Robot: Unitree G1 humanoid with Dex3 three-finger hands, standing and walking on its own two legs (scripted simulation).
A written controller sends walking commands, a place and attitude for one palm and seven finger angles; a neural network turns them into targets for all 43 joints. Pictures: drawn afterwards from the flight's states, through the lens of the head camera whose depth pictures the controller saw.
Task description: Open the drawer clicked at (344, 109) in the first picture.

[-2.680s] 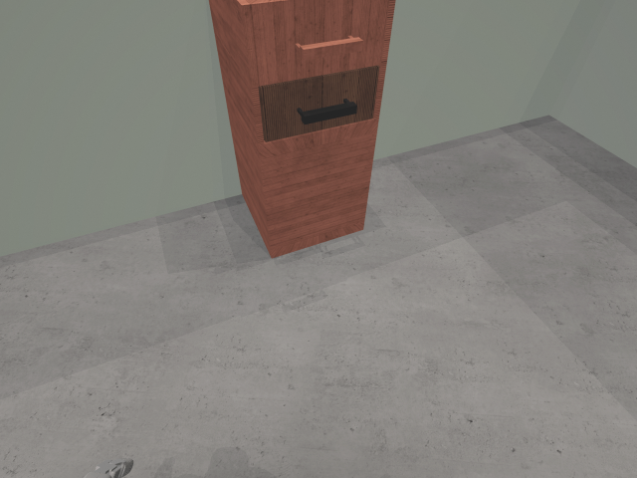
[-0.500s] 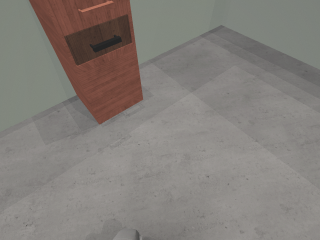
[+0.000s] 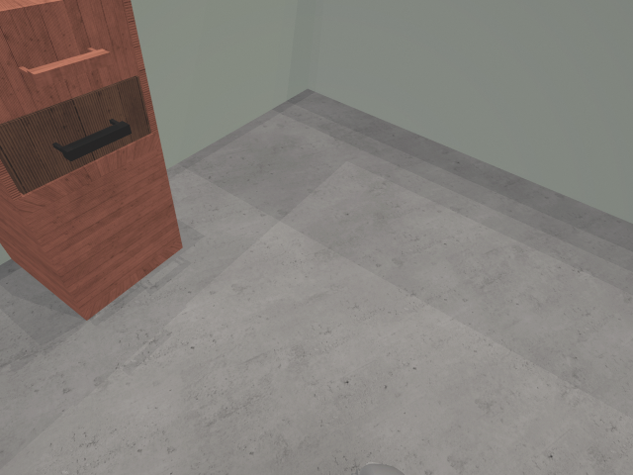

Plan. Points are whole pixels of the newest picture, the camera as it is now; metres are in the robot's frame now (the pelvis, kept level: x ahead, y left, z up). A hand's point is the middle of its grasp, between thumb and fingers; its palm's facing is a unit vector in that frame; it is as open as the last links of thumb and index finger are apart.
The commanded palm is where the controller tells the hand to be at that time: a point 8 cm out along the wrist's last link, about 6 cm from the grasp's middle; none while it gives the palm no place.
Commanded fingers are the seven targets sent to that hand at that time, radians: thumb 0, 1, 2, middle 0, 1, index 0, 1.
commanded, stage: walk to a spot facing it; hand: left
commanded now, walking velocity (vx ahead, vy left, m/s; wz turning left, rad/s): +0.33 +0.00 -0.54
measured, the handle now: (92, 136) +0.87 +0.65 -0.13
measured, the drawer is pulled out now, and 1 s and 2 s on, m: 0.00 0.00 0.00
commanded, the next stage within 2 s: turn to face it in 1.32 s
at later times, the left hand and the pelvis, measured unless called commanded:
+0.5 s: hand (268, 362) +0.35 +0.10 -0.19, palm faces -0.24 -0.96 -0.17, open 7.2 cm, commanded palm none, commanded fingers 0.00 0.90 0.90 -0.20 -0.30 -0.20 -0.30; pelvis +0.21 -0.05 -0.02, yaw -15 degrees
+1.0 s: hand (267, 296) +0.49 +0.12 -0.19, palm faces -0.32 -0.94 -0.14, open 7.4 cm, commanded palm none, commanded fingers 0.00 0.90 0.90 -0.20 -0.30 -0.20 -0.30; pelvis +0.44 -0.04 -0.01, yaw -24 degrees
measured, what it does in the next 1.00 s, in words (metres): walks ahead, turning right: right foot, then left foot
